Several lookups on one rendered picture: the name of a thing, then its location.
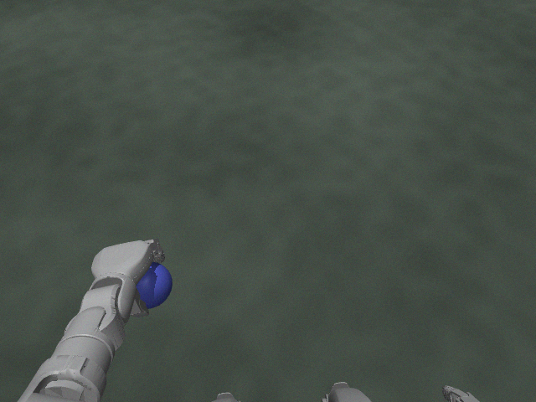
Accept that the ball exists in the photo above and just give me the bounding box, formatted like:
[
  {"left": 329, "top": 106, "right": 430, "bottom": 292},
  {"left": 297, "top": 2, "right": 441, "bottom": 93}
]
[{"left": 136, "top": 262, "right": 173, "bottom": 309}]

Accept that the left robot hand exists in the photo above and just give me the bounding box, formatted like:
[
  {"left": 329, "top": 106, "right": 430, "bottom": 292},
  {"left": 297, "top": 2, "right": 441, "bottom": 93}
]
[{"left": 91, "top": 239, "right": 165, "bottom": 317}]

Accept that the right robot hand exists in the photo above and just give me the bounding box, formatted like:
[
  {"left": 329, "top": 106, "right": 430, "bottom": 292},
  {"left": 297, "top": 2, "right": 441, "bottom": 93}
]
[{"left": 442, "top": 385, "right": 479, "bottom": 402}]

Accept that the left robot arm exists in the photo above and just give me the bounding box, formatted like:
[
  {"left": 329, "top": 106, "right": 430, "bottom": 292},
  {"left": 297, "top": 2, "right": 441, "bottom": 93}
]
[{"left": 18, "top": 273, "right": 137, "bottom": 402}]

